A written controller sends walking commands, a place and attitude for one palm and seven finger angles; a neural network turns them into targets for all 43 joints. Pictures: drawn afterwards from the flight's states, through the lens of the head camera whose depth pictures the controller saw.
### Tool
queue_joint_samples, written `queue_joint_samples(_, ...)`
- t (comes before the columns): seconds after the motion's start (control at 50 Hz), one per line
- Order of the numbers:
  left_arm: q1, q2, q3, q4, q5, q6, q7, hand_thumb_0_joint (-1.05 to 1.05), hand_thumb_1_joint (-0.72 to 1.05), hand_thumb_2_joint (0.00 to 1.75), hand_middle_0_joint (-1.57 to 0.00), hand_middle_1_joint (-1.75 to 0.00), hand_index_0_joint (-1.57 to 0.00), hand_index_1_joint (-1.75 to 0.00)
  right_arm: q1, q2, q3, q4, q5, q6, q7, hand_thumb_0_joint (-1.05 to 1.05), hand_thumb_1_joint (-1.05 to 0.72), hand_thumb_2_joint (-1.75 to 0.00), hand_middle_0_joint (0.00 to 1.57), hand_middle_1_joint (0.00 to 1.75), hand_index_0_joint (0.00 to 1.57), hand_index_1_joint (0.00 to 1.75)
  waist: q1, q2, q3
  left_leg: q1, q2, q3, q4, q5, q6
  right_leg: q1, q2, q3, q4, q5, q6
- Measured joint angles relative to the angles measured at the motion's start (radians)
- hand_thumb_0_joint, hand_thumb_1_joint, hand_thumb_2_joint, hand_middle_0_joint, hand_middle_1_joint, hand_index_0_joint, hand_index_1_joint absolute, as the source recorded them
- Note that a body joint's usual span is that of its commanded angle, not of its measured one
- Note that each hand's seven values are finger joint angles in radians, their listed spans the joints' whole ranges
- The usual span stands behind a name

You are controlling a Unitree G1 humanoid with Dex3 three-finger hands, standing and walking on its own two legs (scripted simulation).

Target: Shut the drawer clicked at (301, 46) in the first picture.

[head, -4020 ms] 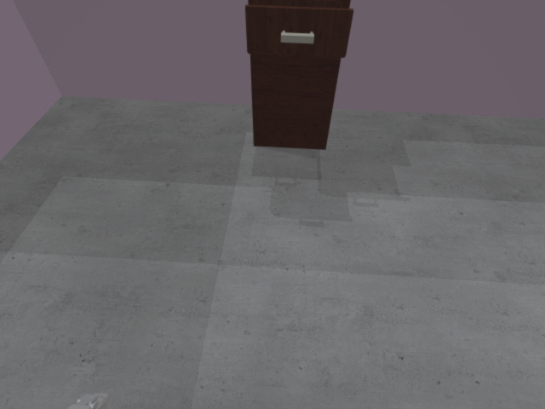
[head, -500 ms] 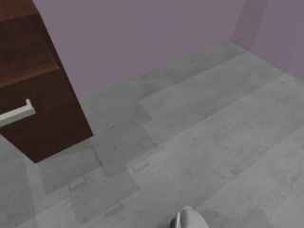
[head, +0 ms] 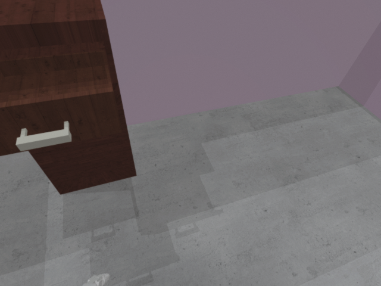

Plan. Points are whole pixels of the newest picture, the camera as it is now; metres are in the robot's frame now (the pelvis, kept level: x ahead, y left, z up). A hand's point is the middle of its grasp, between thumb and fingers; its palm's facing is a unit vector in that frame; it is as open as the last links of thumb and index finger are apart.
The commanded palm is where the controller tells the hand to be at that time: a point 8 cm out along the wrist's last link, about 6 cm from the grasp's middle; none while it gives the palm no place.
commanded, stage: turn to face it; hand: left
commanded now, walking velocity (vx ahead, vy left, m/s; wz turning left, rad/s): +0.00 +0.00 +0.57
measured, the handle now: (45, 133) +0.46 +0.41 +0.01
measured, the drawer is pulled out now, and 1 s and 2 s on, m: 0.28 0.28 0.28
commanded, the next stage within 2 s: take the last steps up to it in 0.56 s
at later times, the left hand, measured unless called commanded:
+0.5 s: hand out of the picture +0.02 +0.19 -0.14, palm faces +0.26 -0.91 -0.31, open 7.4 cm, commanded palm none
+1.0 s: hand out of the picture -0.12 +0.18 -0.17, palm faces +0.42 -0.88 -0.20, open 7.4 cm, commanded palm none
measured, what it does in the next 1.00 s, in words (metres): steps on the spot, turning left: left foot, then right foot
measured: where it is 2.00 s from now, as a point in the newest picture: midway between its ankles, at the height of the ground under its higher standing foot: (161, 285)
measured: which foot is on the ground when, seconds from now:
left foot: up 0.00-0.00, down 0.02-0.48, up 0.50-0.88, down 0.90-1.00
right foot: down 0.00-0.02, up 0.04-0.44, down 0.46-0.90, up 0.92-1.00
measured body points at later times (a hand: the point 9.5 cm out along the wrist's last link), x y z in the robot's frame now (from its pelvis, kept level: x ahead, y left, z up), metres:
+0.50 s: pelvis +0.00 -0.03 +0.00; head +0.02 -0.05 +0.45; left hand +0.00 +0.24 -0.12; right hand +0.13 -0.26 -0.15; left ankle +0.03 +0.10 -0.72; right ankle +0.02 -0.14 -0.73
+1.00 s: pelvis -0.01 +0.01 +0.01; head -0.01 +0.03 +0.46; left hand -0.14 +0.23 -0.15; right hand +0.13 -0.19 -0.12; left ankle -0.09 +0.08 -0.72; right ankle +0.02 -0.12 -0.68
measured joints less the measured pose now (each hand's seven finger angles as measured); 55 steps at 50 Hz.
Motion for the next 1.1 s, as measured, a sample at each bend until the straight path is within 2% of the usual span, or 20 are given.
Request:
queue_joint_samples(0.02,0.014,0.009,0.004,-0.003,-0.004,0.006,-0.002,-0.01,0.91,0.89,-0.2,-0.3,-0.21,-0.3,-0.001,-0.008,-0.001,-0.015,-0.002,-0.005,0.002,0.0,-0.91,-0.9,0.2,0.3,0.2,0.3,0.002,0.003,-0.004,0.02,-0.004,-0.006,-0.065,0.054,0.021,-0.016,-0.011,-0.009,0.038,-0.019,0.009)
queue_joint_samples(0.04,0.024,0.022,0.011,-0.004,-0.008,0.017,-0.004,-0.01,0.91,0.89,-0.2,-0.3,-0.21,-0.3,-0.008,-0.01,-0.003,-0.025,-0.005,-0.01,0.002,0.0,-0.91,-0.9,0.2,0.3,0.2,0.3,0.002,-0.003,-0.002,0.008,-0.013,-0.009,-0.058,0.078,0.048,-0.043,-0.018,0.012,0.097,-0.093,0.036)
queue_joint_samples(0.08,0.04,0.049,0.024,0.001,-0.007,0.041,-0.007,0.0,0.91,0.89,-0.2,-0.3,-0.2,-0.3,-0.018,-0.011,0.0,-0.041,-0.01,-0.019,-0.001,0.0,-0.91,-0.9,0.2,0.3,0.2,0.3,0.002,-0.01,0.007,-0.005,-0.029,-0.018,-0.045,0.072,0.077,-0.12,0.008,0.124,0.278,-0.218,0.068)
queue_joint_samples(0.14,0.057,0.079,0.039,0.012,-0.004,0.05,-0.015,0.0,0.91,0.89,-0.2,-0.3,-0.2,-0.3,-0.015,-0.011,0.008,-0.045,-0.008,-0.024,-0.011,0.0,-0.91,-0.9,0.2,0.3,0.2,0.3,0.007,-0.009,0.01,0.017,-0.055,-0.039,-0.121,0.106,0.081,-0.2,0.041,0.241,0.476,-0.179,0.092)
queue_joint_samples(0.18,0.071,0.091,0.042,0.011,-0.006,0.046,-0.016,0.0,0.91,0.89,-0.2,-0.3,-0.2,-0.3,-0.013,-0.014,0.012,-0.041,-0.005,-0.024,-0.014,0.0,-0.91,-0.9,0.2,0.3,0.2,0.3,0.016,-0.004,0.01,0.041,-0.071,-0.051,-0.185,0.143,0.083,-0.211,0.047,0.281,0.505,-0.14,0.105)
queue_joint_samples(0.26,0.095,0.102,0.04,0.012,-0.011,0.045,-0.011,0.0,0.91,0.89,-0.2,-0.3,-0.2,-0.3,-0.013,-0.019,0.015,-0.037,-0.001,-0.022,-0.015,0.0,-0.9,-0.9,0.21,0.3,0.2,0.3,0.022,0.015,0.009,0.072,-0.092,-0.08,-0.266,0.191,0.087,-0.175,0.054,0.319,0.438,-0.14,0.12)
queue_joint_samples(0.4,0.086,0.077,0.021,0.001,-0.019,0.042,-0.004,0.0,0.91,0.9,-0.2,-0.3,-0.2,-0.3,-0.025,-0.029,0.01,-0.032,-0.003,-0.004,-0.008,0.0,-0.9,-0.9,0.21,0.3,0.21,0.3,0.008,0.051,0.016,0.057,-0.113,-0.14,-0.27,0.214,0.066,-0.053,0.086,0.33,0.203,-0.185,0.108)
queue_joint_samples(0.46,0.086,0.056,0.006,-0.017,-0.021,0.022,-0.003,0.0,0.91,0.9,-0.2,-0.3,-0.2,-0.3,-0.026,-0.036,0.004,-0.03,0.001,0.006,-0.004,0.0,-0.9,-0.9,0.21,0.3,0.21,0.3,0.009,0.059,0.011,0.025,-0.128,-0.161,-0.23,0.207,0.046,0.039,0.101,0.32,0.0,-0.095,0.093)
queue_joint_samples(0.48,0.088,0.045,0.002,-0.02,-0.016,0.012,-0.001,0.0,0.91,0.89,-0.2,-0.3,-0.2,-0.3,-0.027,-0.042,0.0,-0.028,0.006,0.009,-0.003,0.0,-0.9,-0.9,0.21,0.3,0.21,0.3,0.013,0.07,0.01,0.006,-0.127,-0.167,-0.193,0.182,0.04,0.051,0.105,0.309,-0.037,-0.043,0.059)
queue_joint_samples(0.52,0.091,0.017,-0.014,-0.022,-0.01,0.004,-0.002,0.0,0.91,0.89,-0.2,-0.3,-0.2,-0.3,-0.026,-0.053,-0.01,-0.022,0.007,0.021,-0.003,0.0,-0.9,-0.9,0.21,0.3,0.21,0.3,0.01,0.092,0.01,-0.048,-0.134,-0.183,-0.032,0.026,0.027,0.054,0.103,0.28,-0.02,-0.054,0.025)
queue_joint_samples(0.56,0.103,-0.004,-0.023,-0.024,-0.008,0.001,-0.002,0.0,0.9,0.89,-0.2,-0.3,-0.2,-0.3,-0.026,-0.058,-0.017,-0.009,0.003,0.033,0.0,0.0,-0.91,-0.9,0.21,0.3,0.2,0.3,0.013,0.093,0.005,-0.1,-0.137,-0.178,0.164,-0.018,0.018,0.071,0.092,0.261,-0.036,-0.063,0.017)
queue_joint_samples(0.6,0.11,-0.018,-0.028,-0.02,-0.008,-0.001,-0.003,0.0,0.9,0.89,-0.2,-0.3,-0.2,-0.3,-0.027,-0.06,-0.02,0.001,0.002,0.034,0.004,0.0,-0.91,-0.9,0.2,0.3,0.2,0.3,0.011,0.088,0.006,-0.128,-0.122,-0.166,0.303,0.008,0.005,0.089,0.085,0.244,-0.066,-0.052,0.016)
queue_joint_samples(0.66,0.115,-0.029,-0.031,-0.012,-0.005,-0.006,0.0,0.0,0.9,0.89,-0.2,-0.3,-0.2,-0.3,-0.025,-0.055,-0.018,0.014,0.002,0.032,0.003,0.0,-0.91,-0.9,0.2,0.3,0.2,0.3,0.011,0.07,0.01,-0.116,-0.094,-0.15,0.352,0.02,-0.015,0.103,0.07,0.221,-0.093,-0.035,0.014)
queue_joint_samples(0.76,0.132,-0.012,-0.025,0.011,0.002,-0.022,-0.005,0.0,0.92,0.89,-0.2,-0.3,-0.21,-0.3,-0.031,-0.043,-0.008,0.039,0.002,0.032,0.001,0.0,-0.91,-0.9,0.2,0.3,0.2,0.3,0.033,0.04,0.015,-0.011,-0.063,-0.124,0.17,-0.032,-0.022,0.105,0.05,0.195,-0.112,-0.023,0.02)
queue_joint_samples(0.84,0.165,0.011,-0.018,0.046,0.006,-0.03,-0.015,0.0,0.91,0.89,-0.2,-0.3,-0.21,-0.3,-0.038,-0.031,0.004,0.047,0.002,0.013,0.006,0.0,-0.91,-0.9,0.2,0.3,0.2,0.3,0.06,0.018,0.007,0.084,-0.061,-0.087,-0.019,-0.062,0.001,0.102,0.034,0.179,-0.115,-0.021,0.038)
queue_joint_samples(0.88,0.19,0.026,-0.012,0.07,0.002,-0.025,-0.018,0.0,0.91,0.89,-0.2,-0.3,-0.21,-0.3,-0.035,-0.023,0.013,0.044,0.003,-0.008,0.006,0.0,-0.91,-0.9,0.2,0.3,0.2,0.3,0.066,0.009,-0.002,0.151,-0.065,-0.063,-0.161,-0.012,0.014,0.096,0.028,0.173,-0.096,-0.033,0.053)
queue_joint_samples(0.9,0.205,0.032,-0.01,0.081,-0.002,-0.02,-0.02,0.0,0.91,0.89,-0.2,-0.3,-0.21,-0.3,-0.03,-0.022,0.018,0.039,0.003,-0.021,0.005,0.0,-0.91,-0.9,0.2,0.3,0.2,0.3,0.066,0.013,-0.011,0.186,-0.062,-0.062,-0.237,0.017,0.026,0.085,0.03,0.169,-0.07,-0.047,0.061)
queue_joint_samples(0.98,0.221,0.057,-0.001,0.136,0.0,0.021,-0.024,0.0,0.91,0.89,-0.2,-0.3,-0.2,-0.3,-0.001,0.015,0.032,0.04,-0.005,-0.058,-0.011,0.0,-0.91,-0.9,0.2,0.3,0.2,0.3,0.056,-0.015,-0.011,0.217,-0.08,-0.047,-0.241,0.039,0.065,-0.024,0.045,0.246,0.22,-0.213,0.051)
queue_joint_samples(1.04,0.203,0.058,0.0,0.147,0.0,0.017,-0.037,0.01,0.91,0.89,-0.2,-0.3,-0.2,-0.3,0.051,0.028,0.037,0.059,-0.001,-0.075,-0.03,0.0,-0.92,-0.9,0.2,0.3,0.2,0.3,0.04,-0.008,-0.009,0.277,-0.089,-0.057,-0.328,0.066,0.072,-0.117,0.054,0.273,0.385,-0.143,0.047)
queue_joint_samples(1.1,0.171,0.053,-0.003,0.134,-0.002,0.005,-0.042,0.01,0.91,0.89,-0.2,-0.3,-0.2,-0.3,0.103,0.034,0.042,0.096,0.004,-0.085,-0.034,0.0,-0.92,-0.9,0.21,0.3,0.21,0.3,0.036,-0.004,-0.001,0.335,-0.102,-0.062,-0.409,0.092,0.08,-0.185,0.046,0.286,0.429,-0.07,0.057)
